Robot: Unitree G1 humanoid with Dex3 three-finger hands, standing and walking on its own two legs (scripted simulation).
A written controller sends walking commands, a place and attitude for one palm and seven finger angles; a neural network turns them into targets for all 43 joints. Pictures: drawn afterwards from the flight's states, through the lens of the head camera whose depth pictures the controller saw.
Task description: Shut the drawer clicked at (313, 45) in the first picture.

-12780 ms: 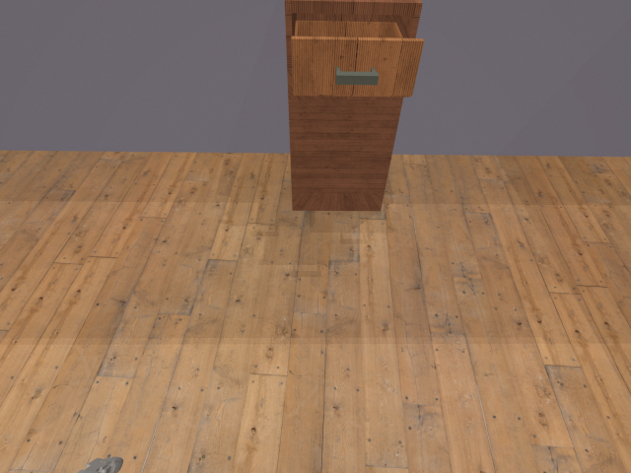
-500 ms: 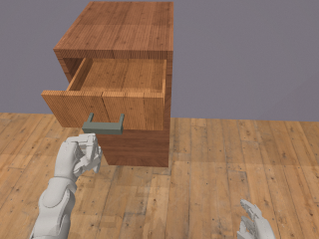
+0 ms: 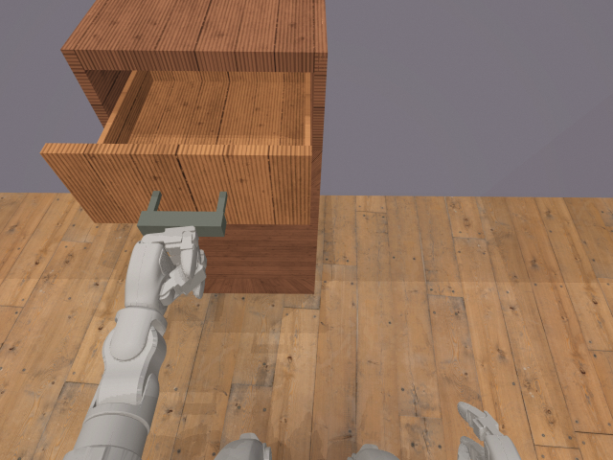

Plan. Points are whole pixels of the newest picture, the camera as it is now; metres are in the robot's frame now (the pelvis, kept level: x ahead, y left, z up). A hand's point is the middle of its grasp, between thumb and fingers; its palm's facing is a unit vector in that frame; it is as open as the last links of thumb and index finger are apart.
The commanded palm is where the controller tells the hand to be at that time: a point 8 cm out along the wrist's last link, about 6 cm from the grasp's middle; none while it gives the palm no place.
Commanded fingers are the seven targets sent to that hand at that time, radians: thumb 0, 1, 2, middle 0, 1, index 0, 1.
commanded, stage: bring the fist close to the handle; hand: left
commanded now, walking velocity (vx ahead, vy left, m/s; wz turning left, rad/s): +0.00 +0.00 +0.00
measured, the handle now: (186, 210) +0.45 +0.19 +0.03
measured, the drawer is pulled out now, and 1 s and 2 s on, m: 0.19 0.18 0.05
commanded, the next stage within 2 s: push the drawer shut in 0.56 s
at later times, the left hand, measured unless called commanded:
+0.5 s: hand (199, 263) +0.36 +0.16 +0.03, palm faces +0.01 -1.00 -0.04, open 3.3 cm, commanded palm +0.33 +0.21 +0.04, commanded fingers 0.00 0.90 0.90 -1.40 -1.60 -1.40 -1.60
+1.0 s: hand (199, 256) +0.38 +0.16 +0.02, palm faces +0.01 -1.00 -0.04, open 2.9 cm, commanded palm +0.37 +0.21 +0.04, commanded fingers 0.00 0.90 0.90 -1.40 -1.60 -1.40 -1.60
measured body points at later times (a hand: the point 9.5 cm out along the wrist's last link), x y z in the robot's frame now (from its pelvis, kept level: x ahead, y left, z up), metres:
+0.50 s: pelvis +0.00 +0.00 -0.01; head +0.07 +0.00 +0.43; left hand +0.35 +0.21 +0.04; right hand +0.11 -0.26 -0.13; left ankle +0.03 +0.11 -0.69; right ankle +0.00 -0.10 -0.69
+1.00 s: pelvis -0.01 +0.00 -0.02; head +0.07 +0.01 +0.42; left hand +0.37 +0.22 +0.03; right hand +0.11 -0.25 -0.14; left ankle +0.03 +0.11 -0.69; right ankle +0.00 -0.10 -0.69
